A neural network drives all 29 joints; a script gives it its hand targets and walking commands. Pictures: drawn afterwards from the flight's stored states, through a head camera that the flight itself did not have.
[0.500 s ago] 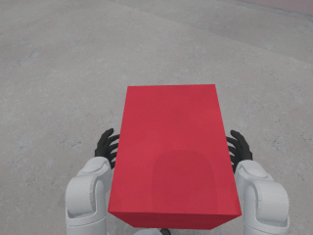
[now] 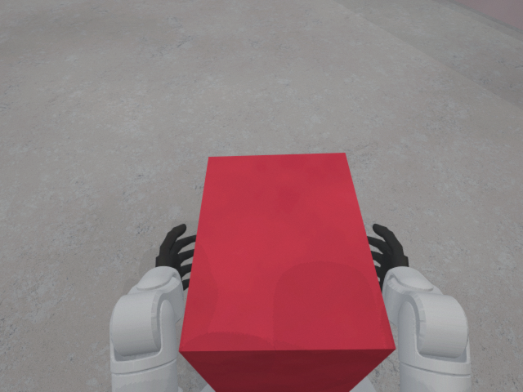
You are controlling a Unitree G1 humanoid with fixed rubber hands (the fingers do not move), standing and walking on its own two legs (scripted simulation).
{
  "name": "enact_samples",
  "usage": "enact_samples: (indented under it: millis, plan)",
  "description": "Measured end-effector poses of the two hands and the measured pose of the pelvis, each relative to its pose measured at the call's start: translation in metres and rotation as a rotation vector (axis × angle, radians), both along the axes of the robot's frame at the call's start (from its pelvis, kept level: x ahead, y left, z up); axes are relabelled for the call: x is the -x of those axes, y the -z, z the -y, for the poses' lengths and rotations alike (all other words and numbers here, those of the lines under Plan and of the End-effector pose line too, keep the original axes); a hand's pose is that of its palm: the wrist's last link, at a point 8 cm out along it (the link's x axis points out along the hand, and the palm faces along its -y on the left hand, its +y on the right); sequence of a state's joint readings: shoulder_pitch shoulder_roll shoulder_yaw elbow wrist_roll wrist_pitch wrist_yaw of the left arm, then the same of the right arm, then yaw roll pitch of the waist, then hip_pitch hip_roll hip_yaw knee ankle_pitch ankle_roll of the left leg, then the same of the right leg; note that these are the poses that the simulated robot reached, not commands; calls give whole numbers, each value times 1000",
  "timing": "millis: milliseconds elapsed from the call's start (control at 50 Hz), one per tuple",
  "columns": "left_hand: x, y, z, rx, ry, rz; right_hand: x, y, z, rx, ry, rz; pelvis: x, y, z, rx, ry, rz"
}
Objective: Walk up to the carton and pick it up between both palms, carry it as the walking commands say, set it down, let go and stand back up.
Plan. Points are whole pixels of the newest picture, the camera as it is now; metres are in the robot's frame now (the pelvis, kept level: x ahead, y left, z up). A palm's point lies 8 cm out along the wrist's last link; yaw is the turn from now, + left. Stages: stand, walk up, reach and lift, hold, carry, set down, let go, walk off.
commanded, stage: carry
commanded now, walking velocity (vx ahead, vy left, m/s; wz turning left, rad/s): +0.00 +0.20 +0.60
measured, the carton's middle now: (279, 278) +0.29 +0.01 -0.03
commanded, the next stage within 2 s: none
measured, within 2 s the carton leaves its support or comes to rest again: neither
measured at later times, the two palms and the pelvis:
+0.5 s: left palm out of the picture +0.14 +0.34 +0.11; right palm (253, 287) +0.23 +0.05 +0.10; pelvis -0.07 +0.13 +0.02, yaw +19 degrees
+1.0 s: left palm out of the picture -0.01 +0.48 +0.11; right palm (100, 372) +0.13 +0.21 +0.09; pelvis -0.17 +0.22 +0.02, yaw +29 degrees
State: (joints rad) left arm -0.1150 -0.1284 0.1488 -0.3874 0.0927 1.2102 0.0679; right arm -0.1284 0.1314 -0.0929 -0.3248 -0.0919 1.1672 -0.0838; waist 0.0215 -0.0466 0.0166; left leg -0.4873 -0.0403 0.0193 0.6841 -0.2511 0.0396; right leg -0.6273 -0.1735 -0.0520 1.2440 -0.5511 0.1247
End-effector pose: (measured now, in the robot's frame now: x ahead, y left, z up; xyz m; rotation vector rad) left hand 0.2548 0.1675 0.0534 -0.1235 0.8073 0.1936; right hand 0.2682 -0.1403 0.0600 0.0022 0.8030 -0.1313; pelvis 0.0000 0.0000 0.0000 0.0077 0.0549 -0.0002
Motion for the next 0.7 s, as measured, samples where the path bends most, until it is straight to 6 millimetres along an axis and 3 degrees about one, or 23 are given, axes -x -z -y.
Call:
enact_samples:
  millis: [100, 240, 380, 500, 600, 700]
  plan:
    - [22, -18, -33, -33, -46, 46, 10, -8, -34, -29, -45, 46, 15, -6, -23, -3, -59, -11]
    - [45, -52, -64, -119, -62, 89, 23, -21, -67, -108, -67, 88, 32, -14, -51, 0, -147, -4]
    - [80, -69, -110, -114, -141, 106, 32, -45, -117, -106, -144, 107, 48, -24, -81, -41, -232, 18]
    - [118, -59, -176, -93, -228, 108, 42, -45, -189, -87, -228, 108, 70, -16, -126, -58, -321, 17]
    - [160, -28, -246, -48, -333, 97, 59, -23, -268, -38, -337, 97, 93, 4, -171, -30, -382, 3]
    - [214, -7, -281, -5, -432, 8, 86, -6, -315, -1, -434, 6, 119, -3, -190, 1, -440, -6]
